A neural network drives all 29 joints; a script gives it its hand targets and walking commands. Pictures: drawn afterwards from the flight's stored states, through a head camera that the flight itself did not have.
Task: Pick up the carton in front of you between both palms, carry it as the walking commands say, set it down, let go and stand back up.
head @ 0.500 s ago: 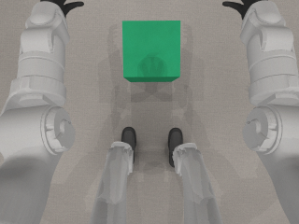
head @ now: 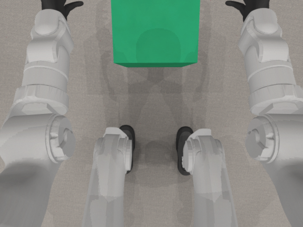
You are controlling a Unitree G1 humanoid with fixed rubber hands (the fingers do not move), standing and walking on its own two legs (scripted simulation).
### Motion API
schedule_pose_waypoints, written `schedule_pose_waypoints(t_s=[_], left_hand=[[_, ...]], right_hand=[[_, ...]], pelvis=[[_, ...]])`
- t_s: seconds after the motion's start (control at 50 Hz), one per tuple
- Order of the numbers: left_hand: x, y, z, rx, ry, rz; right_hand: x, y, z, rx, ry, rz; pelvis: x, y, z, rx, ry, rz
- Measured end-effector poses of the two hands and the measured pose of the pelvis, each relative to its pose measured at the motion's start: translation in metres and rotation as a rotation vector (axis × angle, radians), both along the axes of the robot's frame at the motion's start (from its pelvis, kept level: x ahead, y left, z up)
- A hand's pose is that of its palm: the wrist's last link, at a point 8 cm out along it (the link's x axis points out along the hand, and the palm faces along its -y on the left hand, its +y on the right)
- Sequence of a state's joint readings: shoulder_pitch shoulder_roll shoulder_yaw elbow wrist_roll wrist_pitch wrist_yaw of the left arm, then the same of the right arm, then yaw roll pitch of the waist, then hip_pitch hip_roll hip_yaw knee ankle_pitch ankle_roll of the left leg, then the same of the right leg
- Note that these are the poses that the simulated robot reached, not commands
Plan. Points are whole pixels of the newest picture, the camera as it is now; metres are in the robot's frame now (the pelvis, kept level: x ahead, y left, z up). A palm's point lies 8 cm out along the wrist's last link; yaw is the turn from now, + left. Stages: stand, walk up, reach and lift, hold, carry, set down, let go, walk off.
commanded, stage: reach and lift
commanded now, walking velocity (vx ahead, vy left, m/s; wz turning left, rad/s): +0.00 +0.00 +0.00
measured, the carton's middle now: (154, 31) +0.55 +0.01 -0.37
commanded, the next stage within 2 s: none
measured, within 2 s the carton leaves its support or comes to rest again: leaves its support in 1.34 s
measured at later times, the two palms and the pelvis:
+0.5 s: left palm (88, 28) +0.54 +0.19 -0.31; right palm (222, 29) +0.55 -0.17 -0.31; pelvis -0.03 +0.00 -0.13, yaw -1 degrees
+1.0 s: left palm (98, 24) +0.55 +0.17 -0.30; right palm (212, 25) +0.55 -0.14 -0.30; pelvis -0.03 +0.00 -0.13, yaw -1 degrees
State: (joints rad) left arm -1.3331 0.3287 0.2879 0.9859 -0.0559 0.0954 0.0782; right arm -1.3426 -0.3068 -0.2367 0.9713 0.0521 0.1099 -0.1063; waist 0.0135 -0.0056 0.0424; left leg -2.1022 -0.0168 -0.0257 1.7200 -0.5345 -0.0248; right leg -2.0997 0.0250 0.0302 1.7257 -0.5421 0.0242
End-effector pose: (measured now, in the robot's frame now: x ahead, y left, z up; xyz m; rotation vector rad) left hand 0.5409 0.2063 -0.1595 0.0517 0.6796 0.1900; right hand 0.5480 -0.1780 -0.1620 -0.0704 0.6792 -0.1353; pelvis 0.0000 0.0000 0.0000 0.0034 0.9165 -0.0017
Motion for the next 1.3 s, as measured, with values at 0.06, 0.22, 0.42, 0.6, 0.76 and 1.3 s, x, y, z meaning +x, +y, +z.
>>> schedule_pose_waypoints(t_s=[0.06, 0.22, 0.42, 0.6, 0.76, 1.3], left_hand=[[0.000, -0.001, -0.026, 0.000, -0.008, -0.004], [0.000, -0.008, -0.074, -0.016, 0.018, -0.012], [-0.002, -0.012, -0.140, -0.023, 0.058, -0.032], [0.018, -0.017, -0.144, -0.025, 0.019, -0.056], [0.013, -0.022, -0.143, -0.033, 0.032, -0.069], [0.006, -0.042, -0.141, -0.069, 0.041, -0.081]], right_hand=[[-0.001, -0.001, -0.026, 0.002, -0.008, -0.004], [0.000, 0.003, -0.072, 0.020, 0.015, -0.004], [-0.003, 0.007, -0.138, 0.026, 0.058, 0.006], [0.010, 0.009, -0.143, 0.022, 0.021, 0.007], [0.007, 0.019, -0.141, 0.034, 0.031, 0.021], [-0.001, 0.038, -0.139, 0.078, 0.033, 0.020]], pelvis=[[-0.011, 0.000, -0.030, 0.000, -0.050, -0.001], [-0.034, -0.001, -0.085, 0.000, -0.182, -0.004], [-0.038, 0.001, -0.120, -0.005, -0.279, -0.005], [-0.026, 0.003, -0.132, -0.013, -0.311, -0.005], [-0.024, 0.002, -0.132, -0.012, -0.295, -0.004], [-0.024, 0.003, -0.138, -0.007, -0.316, 0.000]])
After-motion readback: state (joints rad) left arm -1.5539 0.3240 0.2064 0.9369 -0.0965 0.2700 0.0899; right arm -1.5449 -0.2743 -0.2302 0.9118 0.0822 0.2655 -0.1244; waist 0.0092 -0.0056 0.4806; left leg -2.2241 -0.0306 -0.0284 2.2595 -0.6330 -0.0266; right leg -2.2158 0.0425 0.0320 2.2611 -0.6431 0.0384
